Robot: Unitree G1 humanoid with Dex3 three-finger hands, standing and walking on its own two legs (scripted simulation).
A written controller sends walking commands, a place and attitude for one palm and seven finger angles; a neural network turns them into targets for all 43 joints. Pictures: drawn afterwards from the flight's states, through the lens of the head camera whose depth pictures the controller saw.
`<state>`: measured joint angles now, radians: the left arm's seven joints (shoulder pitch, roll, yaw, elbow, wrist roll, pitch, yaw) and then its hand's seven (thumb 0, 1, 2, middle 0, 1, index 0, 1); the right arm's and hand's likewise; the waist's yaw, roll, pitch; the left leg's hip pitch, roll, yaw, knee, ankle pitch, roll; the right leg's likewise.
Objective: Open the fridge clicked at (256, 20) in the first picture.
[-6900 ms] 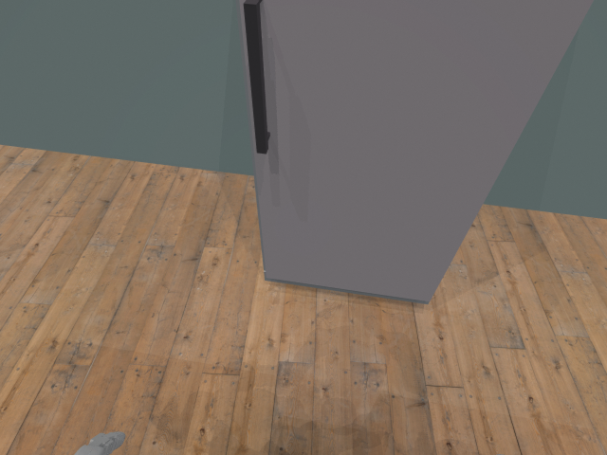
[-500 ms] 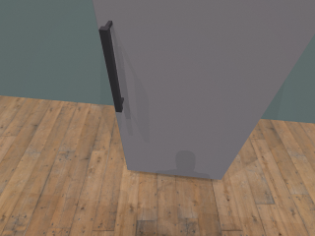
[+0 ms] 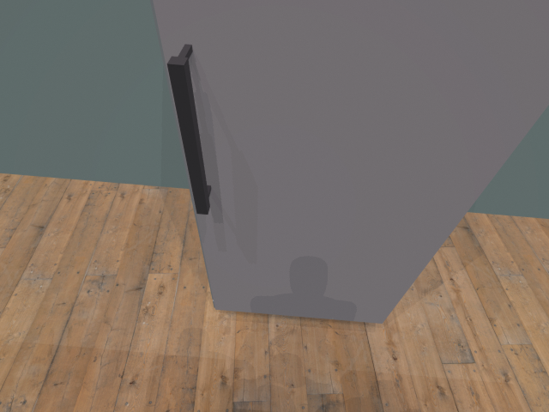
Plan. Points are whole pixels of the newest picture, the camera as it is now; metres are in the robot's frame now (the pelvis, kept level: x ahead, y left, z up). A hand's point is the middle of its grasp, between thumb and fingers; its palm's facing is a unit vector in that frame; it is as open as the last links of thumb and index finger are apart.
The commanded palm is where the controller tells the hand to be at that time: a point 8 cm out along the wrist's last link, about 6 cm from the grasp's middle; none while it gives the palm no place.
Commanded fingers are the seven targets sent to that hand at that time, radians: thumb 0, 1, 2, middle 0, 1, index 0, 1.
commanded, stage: come to a stop and stand still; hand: left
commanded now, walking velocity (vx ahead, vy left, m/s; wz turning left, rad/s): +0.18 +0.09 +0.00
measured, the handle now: (196, 142) +0.52 +0.17 +0.11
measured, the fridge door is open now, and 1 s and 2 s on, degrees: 0 0 0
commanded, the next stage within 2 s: look again from close up in 1.80 s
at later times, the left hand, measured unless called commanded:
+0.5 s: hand out of the picture +0.08 +0.19 -0.18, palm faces +0.11 -0.97 -0.21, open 7.2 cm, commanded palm none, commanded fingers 0.00 0.90 0.90 -0.20 -0.30 -0.20 -0.30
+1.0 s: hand out of the picture +0.00 +0.14 -0.18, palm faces +0.10 -0.99 -0.13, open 7.4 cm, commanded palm none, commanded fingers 0.00 0.90 0.90 -0.20 -0.30 -0.20 -0.30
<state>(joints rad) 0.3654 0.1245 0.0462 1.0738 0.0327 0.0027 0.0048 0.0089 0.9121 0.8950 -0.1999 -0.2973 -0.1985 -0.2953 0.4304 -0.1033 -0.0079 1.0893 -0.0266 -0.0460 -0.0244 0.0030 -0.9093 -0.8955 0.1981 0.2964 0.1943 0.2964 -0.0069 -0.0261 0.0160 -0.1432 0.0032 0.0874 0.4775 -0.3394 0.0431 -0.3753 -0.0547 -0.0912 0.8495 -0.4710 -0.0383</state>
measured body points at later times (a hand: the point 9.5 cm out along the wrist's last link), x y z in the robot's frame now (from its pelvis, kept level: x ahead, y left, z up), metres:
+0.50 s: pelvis +0.05 +0.00 -0.01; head +0.08 +0.01 +0.44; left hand +0.07 +0.24 -0.17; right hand +0.09 -0.22 -0.16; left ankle +0.04 +0.12 -0.74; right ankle +0.04 -0.10 -0.74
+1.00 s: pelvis +0.02 -0.01 +0.01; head +0.03 +0.01 +0.45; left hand +0.00 +0.20 -0.16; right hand +0.02 -0.22 -0.15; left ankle +0.04 +0.12 -0.74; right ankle +0.04 -0.10 -0.74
